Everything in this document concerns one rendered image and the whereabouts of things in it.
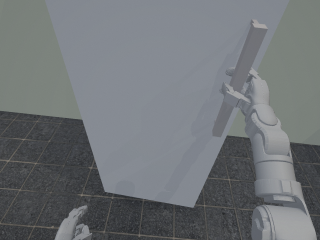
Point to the fridge door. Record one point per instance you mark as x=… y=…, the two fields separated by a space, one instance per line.
x=146 y=76

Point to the left robot hand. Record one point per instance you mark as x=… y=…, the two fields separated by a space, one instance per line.
x=69 y=230

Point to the handle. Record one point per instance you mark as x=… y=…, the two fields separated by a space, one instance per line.
x=246 y=59

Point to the robot right forearm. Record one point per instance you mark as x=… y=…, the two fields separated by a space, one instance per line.
x=272 y=157

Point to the robot right upper arm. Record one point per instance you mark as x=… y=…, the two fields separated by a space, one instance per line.
x=270 y=222

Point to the right robot hand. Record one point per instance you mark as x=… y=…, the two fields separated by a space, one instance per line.
x=256 y=93

